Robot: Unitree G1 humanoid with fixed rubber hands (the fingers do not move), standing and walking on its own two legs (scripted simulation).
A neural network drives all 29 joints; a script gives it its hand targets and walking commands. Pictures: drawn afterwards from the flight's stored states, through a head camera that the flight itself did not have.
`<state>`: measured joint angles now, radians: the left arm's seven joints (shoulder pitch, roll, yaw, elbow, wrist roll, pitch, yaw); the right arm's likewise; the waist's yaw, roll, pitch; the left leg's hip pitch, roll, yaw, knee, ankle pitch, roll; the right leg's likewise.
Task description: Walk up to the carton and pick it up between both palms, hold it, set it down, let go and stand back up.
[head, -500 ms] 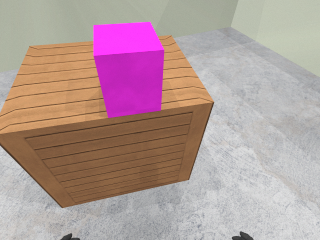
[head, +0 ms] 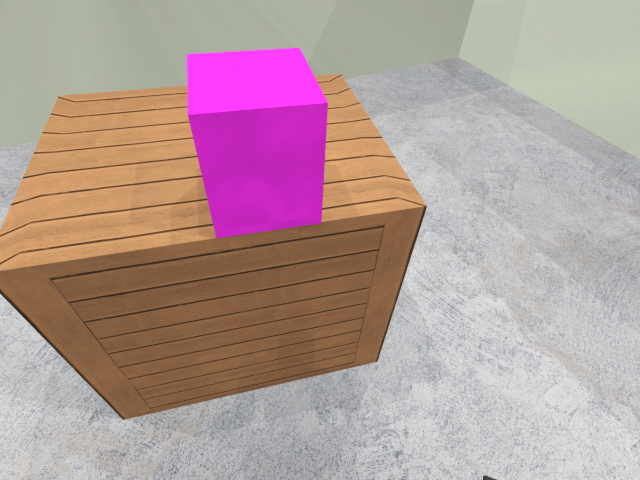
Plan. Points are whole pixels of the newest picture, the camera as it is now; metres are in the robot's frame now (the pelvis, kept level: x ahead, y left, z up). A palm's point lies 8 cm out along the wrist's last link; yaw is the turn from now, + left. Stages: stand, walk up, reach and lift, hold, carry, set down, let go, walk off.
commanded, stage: stand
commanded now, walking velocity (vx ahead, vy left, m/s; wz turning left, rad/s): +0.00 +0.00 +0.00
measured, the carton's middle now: (257, 143) +0.67 +0.10 +0.07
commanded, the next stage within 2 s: walk up in 1.22 s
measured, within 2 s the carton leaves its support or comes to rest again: neither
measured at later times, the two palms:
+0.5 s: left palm out of the picture +0.09 +0.25 -0.10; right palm out of the picture +0.08 -0.25 -0.10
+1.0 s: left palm out of the picture +0.08 +0.25 -0.11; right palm out of the picture +0.07 -0.25 -0.11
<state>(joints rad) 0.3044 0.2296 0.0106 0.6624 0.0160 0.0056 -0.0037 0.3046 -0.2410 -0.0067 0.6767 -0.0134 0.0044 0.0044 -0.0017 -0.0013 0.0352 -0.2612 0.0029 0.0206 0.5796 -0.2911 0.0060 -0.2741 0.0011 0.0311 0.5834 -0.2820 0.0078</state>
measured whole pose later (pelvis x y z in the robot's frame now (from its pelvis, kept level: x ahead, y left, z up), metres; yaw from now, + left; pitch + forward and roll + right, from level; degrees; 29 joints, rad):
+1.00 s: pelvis +0.00 +0.00 +0.00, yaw -1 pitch -2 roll +0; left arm 0.32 0.24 0.00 0.72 0.01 0.01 0.00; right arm 0.33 -0.26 0.01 0.73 -0.01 0.01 0.00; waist 0.00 0.00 0.03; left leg -0.24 0.00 0.03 0.54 -0.28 0.01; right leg -0.26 0.00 0.04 0.55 -0.27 0.01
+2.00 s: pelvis +0.13 -0.03 +0.00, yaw +10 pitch -3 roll -1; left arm 0.52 0.26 0.02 0.77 0.04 -0.03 0.00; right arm 0.35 -0.24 -0.05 0.66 -0.04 0.01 0.03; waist 0.06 0.01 0.09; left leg -0.52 0.04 0.00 0.75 -0.19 0.00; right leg -0.04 -0.03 -0.14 0.48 -0.39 -0.01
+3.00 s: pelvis +0.20 -0.02 +0.00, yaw +14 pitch -2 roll +0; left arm 0.36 0.27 0.00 0.71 0.01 0.01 -0.01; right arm 0.30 -0.25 0.01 0.70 0.00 0.02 0.02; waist 0.02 -0.02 0.03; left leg -0.23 0.00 -0.02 0.57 -0.32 0.00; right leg -0.32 -0.04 0.00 0.54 -0.20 0.03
